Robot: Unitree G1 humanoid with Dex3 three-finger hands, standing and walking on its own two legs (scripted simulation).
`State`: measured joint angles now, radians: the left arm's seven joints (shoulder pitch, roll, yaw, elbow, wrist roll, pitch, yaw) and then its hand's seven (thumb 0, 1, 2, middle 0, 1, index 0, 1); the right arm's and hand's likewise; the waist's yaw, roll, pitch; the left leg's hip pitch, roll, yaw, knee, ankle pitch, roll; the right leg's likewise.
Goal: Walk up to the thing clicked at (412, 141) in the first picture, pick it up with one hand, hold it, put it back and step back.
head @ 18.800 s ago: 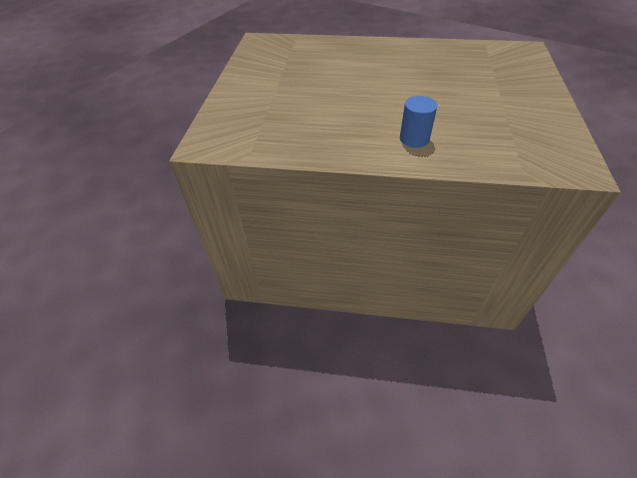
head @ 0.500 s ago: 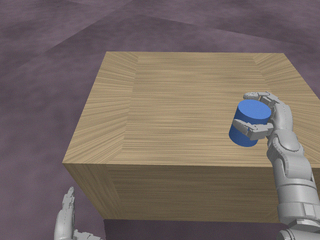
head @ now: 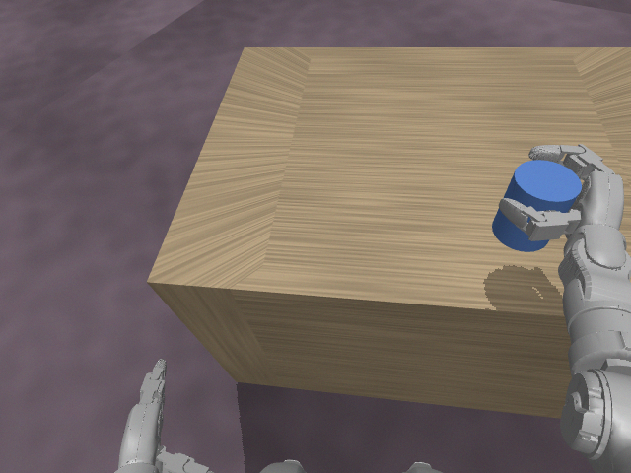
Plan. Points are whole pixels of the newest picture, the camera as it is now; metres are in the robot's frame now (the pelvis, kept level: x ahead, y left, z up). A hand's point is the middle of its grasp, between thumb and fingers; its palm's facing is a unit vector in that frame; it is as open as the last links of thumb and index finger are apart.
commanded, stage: crouch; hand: right
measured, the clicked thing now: (532, 207) +0.45 -0.22 +0.05
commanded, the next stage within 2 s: lower in 0.48 s
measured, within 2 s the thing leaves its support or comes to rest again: rests again in 1.26 s
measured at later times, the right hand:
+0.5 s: hand (538, 192) +0.48 -0.24 +0.05, palm faces +0.26 +0.97 -0.01, open 10.4 cm
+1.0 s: hand (526, 213) +0.49 -0.24 -0.01, palm faces +0.26 +0.96 +0.00, open 10.4 cm
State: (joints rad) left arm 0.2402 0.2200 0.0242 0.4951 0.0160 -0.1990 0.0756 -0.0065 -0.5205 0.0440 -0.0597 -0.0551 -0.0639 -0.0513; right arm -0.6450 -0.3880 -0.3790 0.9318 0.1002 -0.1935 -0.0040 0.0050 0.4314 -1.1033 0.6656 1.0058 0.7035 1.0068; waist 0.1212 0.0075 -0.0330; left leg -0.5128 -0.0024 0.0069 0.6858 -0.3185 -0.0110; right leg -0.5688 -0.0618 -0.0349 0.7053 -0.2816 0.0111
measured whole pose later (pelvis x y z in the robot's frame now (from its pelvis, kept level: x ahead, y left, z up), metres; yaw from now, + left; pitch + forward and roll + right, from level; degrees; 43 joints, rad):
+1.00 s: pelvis -0.01 -0.01 -0.05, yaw +1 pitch +19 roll +3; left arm 0.32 0.24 0.02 0.17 0.07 -0.14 0.01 -0.01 -0.54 0.06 -0.06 -0.05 -0.05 -0.06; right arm -0.79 -0.52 -0.50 1.20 0.01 -0.38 0.03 0.00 0.43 -1.10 0.66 1.01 0.70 1.01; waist 0.22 0.02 -0.11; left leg -0.87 -0.02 0.02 0.96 -0.42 -0.02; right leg -0.95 -0.08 0.00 1.03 -0.40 0.00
